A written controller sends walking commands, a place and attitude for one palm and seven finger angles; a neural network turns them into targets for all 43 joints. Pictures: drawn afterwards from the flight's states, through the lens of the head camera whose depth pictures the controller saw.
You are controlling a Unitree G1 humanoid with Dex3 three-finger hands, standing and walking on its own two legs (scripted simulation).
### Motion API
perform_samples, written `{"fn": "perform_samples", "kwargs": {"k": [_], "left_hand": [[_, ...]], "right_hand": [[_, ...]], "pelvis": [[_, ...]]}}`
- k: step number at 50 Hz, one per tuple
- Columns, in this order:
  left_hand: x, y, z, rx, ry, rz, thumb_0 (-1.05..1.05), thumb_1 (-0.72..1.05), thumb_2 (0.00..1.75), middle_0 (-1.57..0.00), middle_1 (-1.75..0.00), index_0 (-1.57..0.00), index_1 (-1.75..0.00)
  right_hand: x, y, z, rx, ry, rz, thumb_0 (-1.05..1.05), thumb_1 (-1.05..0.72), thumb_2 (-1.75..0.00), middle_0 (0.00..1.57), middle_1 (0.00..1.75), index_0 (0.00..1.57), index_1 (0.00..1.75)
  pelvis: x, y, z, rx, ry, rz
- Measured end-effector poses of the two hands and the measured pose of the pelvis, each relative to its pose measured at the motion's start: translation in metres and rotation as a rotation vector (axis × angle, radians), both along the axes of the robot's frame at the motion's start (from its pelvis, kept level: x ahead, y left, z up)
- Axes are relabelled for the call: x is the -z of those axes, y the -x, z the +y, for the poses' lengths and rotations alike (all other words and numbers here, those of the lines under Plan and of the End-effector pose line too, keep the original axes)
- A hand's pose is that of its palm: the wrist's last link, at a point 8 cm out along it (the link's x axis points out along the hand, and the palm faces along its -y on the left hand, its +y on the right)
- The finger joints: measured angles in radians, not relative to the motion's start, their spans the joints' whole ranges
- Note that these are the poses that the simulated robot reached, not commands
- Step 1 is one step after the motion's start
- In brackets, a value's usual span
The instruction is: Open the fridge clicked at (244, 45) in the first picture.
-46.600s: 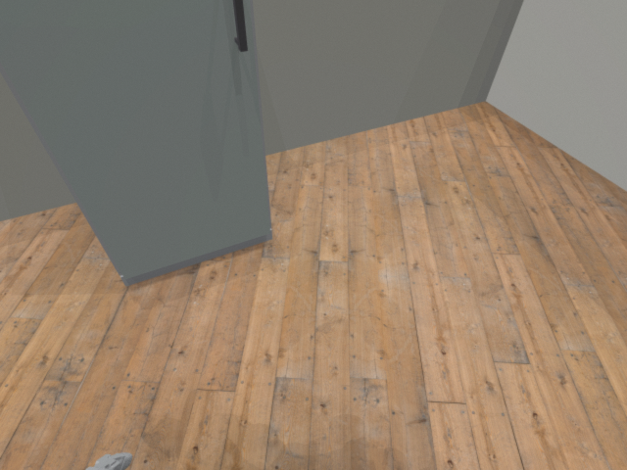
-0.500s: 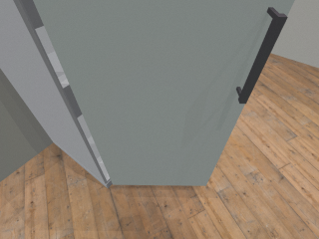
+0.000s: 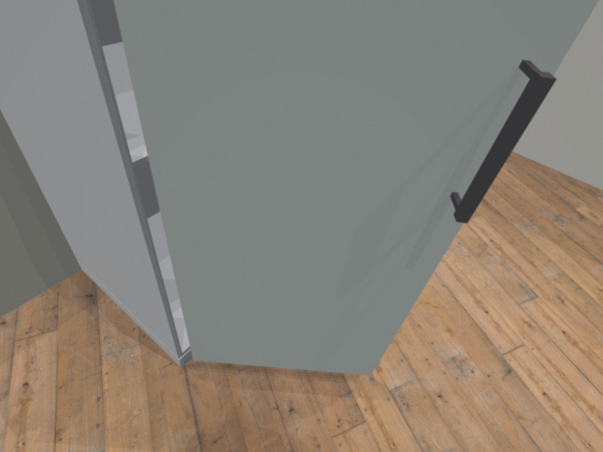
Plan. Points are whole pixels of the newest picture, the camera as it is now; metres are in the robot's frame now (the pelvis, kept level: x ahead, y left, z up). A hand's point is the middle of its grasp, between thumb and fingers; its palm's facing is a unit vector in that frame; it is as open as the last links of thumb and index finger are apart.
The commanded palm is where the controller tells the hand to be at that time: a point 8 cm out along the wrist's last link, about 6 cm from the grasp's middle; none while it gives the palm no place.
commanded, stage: come to a stop and stand still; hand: right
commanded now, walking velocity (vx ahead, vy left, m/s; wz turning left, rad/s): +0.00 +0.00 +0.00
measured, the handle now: (491, 150) +0.50 -0.22 +0.21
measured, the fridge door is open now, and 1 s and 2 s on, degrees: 54 54 54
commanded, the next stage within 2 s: look again from close up in 0.24 s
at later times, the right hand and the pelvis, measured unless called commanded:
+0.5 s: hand out of the picture +0.04 -0.16 -0.16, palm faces +0.02 +0.97 -0.24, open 7.3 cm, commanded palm none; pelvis +0.01 +0.02 +0.00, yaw +0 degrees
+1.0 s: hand out of the picture +0.04 -0.15 -0.16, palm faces +0.04 +0.97 -0.22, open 7.3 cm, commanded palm none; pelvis +0.02 +0.03 +0.01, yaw -1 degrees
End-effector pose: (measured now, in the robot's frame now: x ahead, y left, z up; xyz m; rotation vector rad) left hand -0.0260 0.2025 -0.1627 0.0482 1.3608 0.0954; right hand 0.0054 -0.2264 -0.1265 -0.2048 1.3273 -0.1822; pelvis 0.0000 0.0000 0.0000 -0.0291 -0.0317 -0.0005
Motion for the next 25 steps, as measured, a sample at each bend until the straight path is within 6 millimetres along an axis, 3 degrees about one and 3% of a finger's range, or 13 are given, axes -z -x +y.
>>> {"fn": "perform_samples", "kwargs": {"k": [8,25], "left_hand": [[0.001,-0.002,-0.004,0.005,0.023,0.015,0.00,0.91,0.90,-0.20,-0.30,-0.19,-0.30],[-0.011,-0.003,0.045,0.022,-0.071,0.089,0.00,0.91,0.90,-0.20,-0.30,-0.19,-0.30]], "right_hand": [[-0.006,-0.021,0.001,-0.003,0.019,-0.039,0.01,-0.92,-0.90,0.20,0.30,0.20,0.30],[0.000,-0.025,0.018,0.010,-0.007,0.001,0.01,-0.93,-0.90,0.21,0.30,0.20,0.30]], "pelvis": [[-0.002,-0.004,0.005,-0.003,0.005,0.003],[-0.004,-0.011,0.023,0.008,0.002,0.007]]}}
